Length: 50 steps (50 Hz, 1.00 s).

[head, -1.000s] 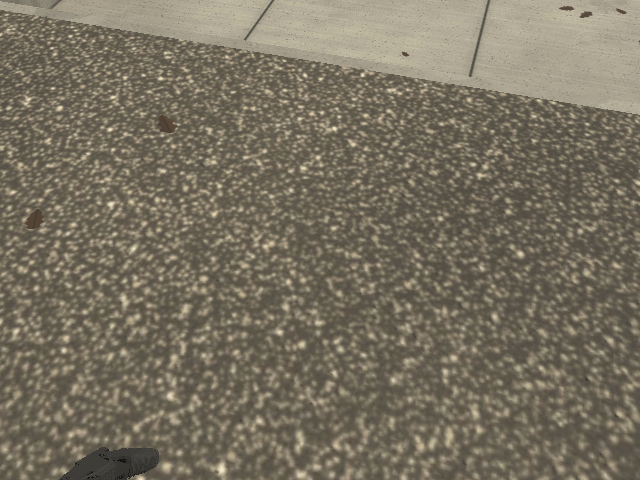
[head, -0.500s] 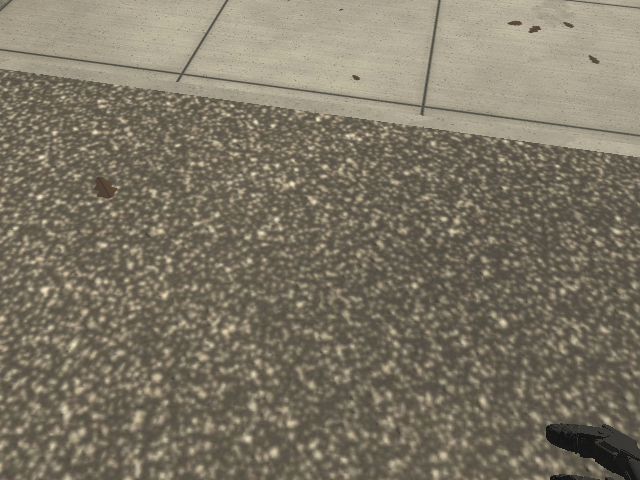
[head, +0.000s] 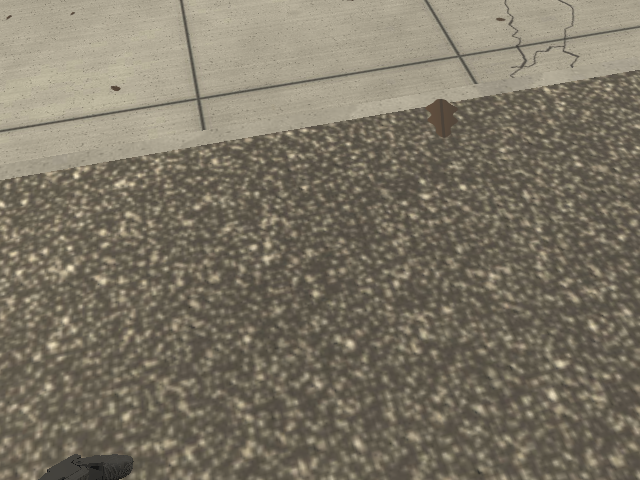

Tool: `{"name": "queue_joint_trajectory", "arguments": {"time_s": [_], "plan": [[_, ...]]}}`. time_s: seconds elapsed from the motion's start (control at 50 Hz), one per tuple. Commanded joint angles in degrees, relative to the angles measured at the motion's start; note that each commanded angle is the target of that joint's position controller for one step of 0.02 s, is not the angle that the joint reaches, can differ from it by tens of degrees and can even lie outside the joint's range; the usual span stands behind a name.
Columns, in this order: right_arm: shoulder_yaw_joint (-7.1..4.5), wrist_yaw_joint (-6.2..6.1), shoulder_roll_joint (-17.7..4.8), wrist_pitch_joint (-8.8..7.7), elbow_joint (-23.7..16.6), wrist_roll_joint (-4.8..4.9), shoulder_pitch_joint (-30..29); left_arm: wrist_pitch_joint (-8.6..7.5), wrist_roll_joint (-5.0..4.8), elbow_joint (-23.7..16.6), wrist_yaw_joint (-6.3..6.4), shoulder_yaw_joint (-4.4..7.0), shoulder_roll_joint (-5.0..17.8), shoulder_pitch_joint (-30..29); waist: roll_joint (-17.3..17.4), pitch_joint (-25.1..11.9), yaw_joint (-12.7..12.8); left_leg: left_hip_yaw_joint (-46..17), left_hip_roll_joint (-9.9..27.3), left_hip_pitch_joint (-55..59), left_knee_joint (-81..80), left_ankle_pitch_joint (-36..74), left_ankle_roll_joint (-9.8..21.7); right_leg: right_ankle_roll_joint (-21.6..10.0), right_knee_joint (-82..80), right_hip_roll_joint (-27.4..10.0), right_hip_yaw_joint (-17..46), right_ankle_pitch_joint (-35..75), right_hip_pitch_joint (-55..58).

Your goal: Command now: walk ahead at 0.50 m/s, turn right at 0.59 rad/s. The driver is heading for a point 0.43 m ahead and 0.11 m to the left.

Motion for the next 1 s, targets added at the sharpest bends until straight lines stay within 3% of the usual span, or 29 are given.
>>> {"name": "queue_joint_trajectory", "arguments": {"time_s": [0.02, 0.04, 0.06, 0.1, 0.16, 0.26, 0.32, 0.38, 0.42, 0.44, 0.46, 0.48, 0.5, 0.52, 0.54, 0.56, 0.58, 0.62, 0.66, 0.7, 0.74, 0.82, 0.86, 0.88, 0.9, 0.92, 0.94, 0.96, 1.0], "plan": [[-0.74, -0.17, -7.1, -3.33, -7.8, -0.4, -5.4, -1.12, 0.16, -1.3, 0.69, 2.72, 8.8, 10.4, -1.1, -11.0, 5.7, -5.3, 2.0, -31.0, 7.6, 6.8, 1.3, -11.9, -19.8, -16.3, 29.6, 1.1, 33.2], [-1.17, -0.45, -7.6, -2.81, -7.6, -1.36, -4.6, -1.17, 0.67, -2.1, 0.84, 2.15, 7.4, 7.4, -1.7, -8.8, 3.3, -5.5, 3.3, -26.3, 3.8, 9.0, 0.9, -11.1, -20.9, -14.4, 25.5, 6.9, 26.0], [-1.19, -0.24, -7.3, -1.99, -6.8, -1.36, -2.9, -1.26, 1.2, -2.4, 1.01, 1.64, 6.1, 5.7, -2.9, -8.5, 1.6, -5.2, 4.1, -23.0, 2.4, 10.6, 0.5, -10.8, -22.2, -13.5, 22.9, 9.9, 22.1], [-0.73, -0.06, -5.4, -0.68, -5.3, -1.4, -0.9, -2.01, 1.28, -1.0, 1.25, 1.25, 5.3, 5.7, -3.1, -8.2, 0.8, -3.6, 4.3, -21.0, -0.6, 13.3, -0.7, -11.0, -23.8, -12.9, 18.1, 17.0, 18.4], [0.11, -0.15, -3.5, 0.17, -6.2, -1.23, -5.6, -2.68, 1.28, 1.7, 1.83, 1.33, 6.5, 8.3, -3.1, -5.3, 2.4, -3.2, 4.7, -23.5, -8.8, 22.7, -1.5, -9.5, -25.7, -12.0, 12.2, 20.2, 17.4], [0.87, 1.2, -2.5, -0.19, -7.5, -0.03, -13.2, -3.12, 1.26, 4.8, 2.11, 1.26, 7.6, 11.1, -3.0, -1.8, 6.2, -2.2, 2.8, -22.8, -24.2, 36.9, 0.4, -6.3, -28.2, -12.3, 6.9, 13.1, 20.6], [0.97, 2.3, -2.6, -0.22, -9.1, 0.45, -16.6, -2.88, 1.17, 7.0, 2.04, 1.49, 8.1, 13.1, -2.2, 0.5, 7.7, -2.6, 1.6, -26.0, -28.5, 35.1, 1.9, -6.1, -27.8, -14.9, 5.6, 13.3, 27.2], [1.06, 3.56, -2.4, -0.29, -10.8, 0.29, -18.1, -2.01, 0.92, 8.5, 2.38, 1.83, 8.5, 13.9, -2.1, 1.0, 7.7, -2.1, 0.1, -28.3, -31.0, 28.3, 4.0, -5.1, -24.4, -17.1, 4.1, 20.1, 33.9], [0.65, 3.94, -3.1, -0.45, -10.8, -0.84, -15.0, -1.16, 0.75, 8.5, 2.96, 1.86, 9.2, 12.4, -3.4, -1.4, 5.2, 1.1, -3.2, -20.8, -33.0, 23.0, 5.6, -3.4, -17.3, -16.0, 2.7, 40.7, 34.0], [-0.17, 3.77, -4.5, -0.58, -9.5, -1.36, -9.8, -0.77, 0.7, 8.4, 3.33, 1.87, 9.7, 11.8, -4.3, -5.4, 2.5, 2.9, -5.9, -13.0, -33.8, 23.1, 6.6, -2.2, -10.7, -14.6, 2.1, 51.5, 33.8], [-1.29, 3.31, -6.7, -0.8, -7.7, -1.56, -2.4, -0.54, 0.66, 8.2, 3.64, 1.56, 9.4, 11.0, -3.0, -9.8, -1.8, 2.9, -7.0, -1.5, -37.5, 31.3, 8.1, 0.0, -0.3, -11.7, 0.0, 53.1, 30.3], [-2.14, 2.46, -11.2, -0.72, -6.6, -2.19, 5.4, -1.09, 2.15, 6.7, 3.9, 0.48, 7.0, 12.0, 3.1, -18.1, -3.8, -9.1, 3.6, 17.5, -33.7, 54.1, 12.0, 3.0, 16.7, -8.4, -1.6, 32.2, 17.4], [-1.87, 2.33, -13.6, -0.63, -6.3, -2.39, 5.4, -2.11, 2.53, 7.6, 2.5, -1.7, 0.7, 22.8, 16.8, -28.1, 1.7, -34.2, 20.7, 38.4, -33.2, 69.5, 25.1, 7.2, 38.9, 2.2, 1.2, -26.1, -3.9], [-1.24, 2.12, -8.6, 0.3, -6.6, -1.35, 8.4, -2.49, 1.33, 10.0, 1.98, -0.29, 7.9, 19.5, 6.8, -33.7, -3.7, -34.3, 18.3, 38.2, -35.0, 64.2, 23.7, 7.0, 42.9, 0.4, 10.0, -26.8, -4.6], [-0.68, 1.8, -7.6, 0.75, -7.3, -1.19, 3.4, -2.49, -0.56, 7.2, 1.81, 0.02, 8.5, 12.6, 5.8, -24.3, -3.2, -25.5, 16.1, 31.6, -36.5, 62.5, 21.0, 7.0, 41.5, -2.8, 8.7, -23.6, -8.9], [-0.28, 1.53, -6.2, 1.09, -7.5, -0.95, -0.8, -2.31, -0.14, 6.3, 2.31, -0.39, 7.5, 8.5, 1.1, -17.4, -1.9, -20.9, 13.5, 22.7, -38.7, 60.3, 18.7, 7.2, 37.1, -5.1, 6.6, -19.9, -9.5], [0.39, 1.32, -4.6, 1.29, -7.7, -1.03, -3.7, -1.65, 0.64, 6.1, 2.86, -0.19, 7.3, 6.8, 0.1, -12.7, -0.2, -17.9, 11.9, 14.6, -41.0, 58.8, 17.9, 7.7, 33.5, -6.5, 6.0, -17.6, -7.8], [0.81, 1.43, -3.6, 1.25, -7.5, -2.12, -6.6, 0.22, 0.82, 7.0, 3.51, -0.21, 5.5, 11.0, 3.4, -10.9, 3.9, -13.2, 9.1, 3.0, -45.0, 56.9, 17.2, 8.6, 27.6, -7.5, 5.6, -14.1, 1.7], [0.66, 1.45, -4.0, 1.01, -7.1, -2.47, -9.2, 1.07, 1.09, 8.1, 4.16, -0.62, 3.5, 13.7, 5.2, -10.8, 5.6, -8.8, 7.6, -1.9, -46.4, 59.3, 17.2, 9.8, 20.0, -7.2, 4.3, -11.6, 6.1], [0.45, 1.08, -4.7, 1.36, -6.3, -2.35, -10.1, 1.36, 1.56, 8.5, 4.58, -0.83, 2.8, 13.0, 5.5, -12.0, 5.4, -6.5, 6.7, -2.6, -46.5, 57.0, 16.3, 10.1, 13.2, -7.3, 4.1, -6.5, 8.8], [0.44, 0.74, -4.9, 2.03, -5.2, -2.33, -9.6, 1.72, 1.44, 8.6, 4.67, -0.62, 3.3, 10.7, 5.4, -12.4, 4.2, -6.4, 6.5, -2.3, -47.4, 48.2, 15.5, 9.9, 8.7, -7.4, 4.2, -1.5, 10.2], [1.09, 0.66, -3.7, 3.09, -3.2, -2.33, -9.5, 2.22, 1.41, 8.0, 4.74, -0.07, 3.8, 6.2, 5.7, -8.5, 2.7, -9.3, 6.5, -3.1, -48.3, 25.6, 14.2, 8.8, 0.0, -7.1, 4.4, -0.8, 12.1], [1.77, 0.75, -2.2, 3.31, -2.4, -1.66, -9.7, 1.82, 2.19, 8.3, 4.62, -0.1, 3.2, 6.4, 4.6, -7.0, 4.0, -9.3, 4.2, -3.9, -46.1, 17.2, 11.0, 7.4, -10.1, -6.3, 3.6, 4.8, 17.0], [2.19, 0.8, -1.1, 3.13, -1.6, -1.93, -7.7, 1.54, 2.73, 8.0, 4.71, 0.06, 4.5, 6.1, 2.7, -6.7, 3.4, -9.1, 2.4, -4.6, -44.4, 14.3, 8.4, 6.5, -12.4, -8.7, 6.4, 11.0, 19.8], [2.14, 0.93, -1.1, 2.8, -1.0, -2.72, -4.6, 1.48, 2.58, 7.5, 4.96, 0.6, 7.6, 5.6, -2.0, -6.8, 0.8, -7.0, -1.2, -6.2, -41.8, 9.8, 6.2, 5.1, -11.4, -11.8, 8.9, 17.3, 21.8], [2.16, 0.9, -0.4, 2.79, -0.7, -2.52, -2.4, 1.71, 1.78, 8.5, 4.89, 1.1, 8.4, 4.3, -8.0, -6.8, -1.2, -3.6, -4.1, -4.9, -41.7, 9.2, 4.7, 3.4, -10.7, -11.1, 8.7, 9.1, 18.9], [2.15, 0.64, -1.4, 3.14, -0.6, -2.52, -5.3, 1.69, 1.65, 8.6, 4.45, 0.66, 5.2, 4.0, -6.7, -5.9, 1.0, -2.4, -4.3, -1.6, -40.5, 11.0, 3.8, 3.7, -12.0, -9.3, 8.1, 2.1, 15.0], [1.92, 0.35, -1.8, 3.63, -0.8, -2.17, -7.3, 1.47, 2.02, 8.8, 4.22, 0.16, 3.5, 3.9, -5.4, -5.1, 1.6, -2.4, -4.0, -0.9, -39.8, 12.8, 3.9, 4.5, -12.4, -8.5, 7.5, 1.5, 13.7], [1.84, -0.07, -1.8, 4.5, -0.4, -2.16, -7.5, 0.76, 2.03, 9.4, 4.02, 0.04, 3.4, 3.9, -4.7, -5.1, 1.9, -3.2, -3.3, -0.6, -39.4, 16.8, 4.3, 5.3, -11.4, -7.6, 6.5, 5.9, 14.9]]}}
